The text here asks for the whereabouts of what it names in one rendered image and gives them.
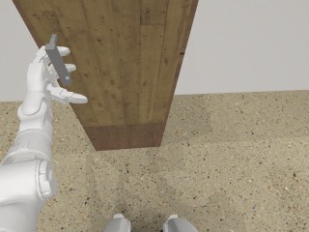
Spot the left robot hand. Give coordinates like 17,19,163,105
26,45,88,105

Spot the robot right shin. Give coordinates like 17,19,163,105
167,215,178,221

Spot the robot left forearm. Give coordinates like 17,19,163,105
0,92,53,165

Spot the handle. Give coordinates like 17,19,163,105
44,34,72,86

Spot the cupboard door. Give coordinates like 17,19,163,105
17,0,192,127

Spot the left robot upper arm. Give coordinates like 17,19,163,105
0,158,58,232

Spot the robot right thigh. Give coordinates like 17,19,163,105
162,217,198,232

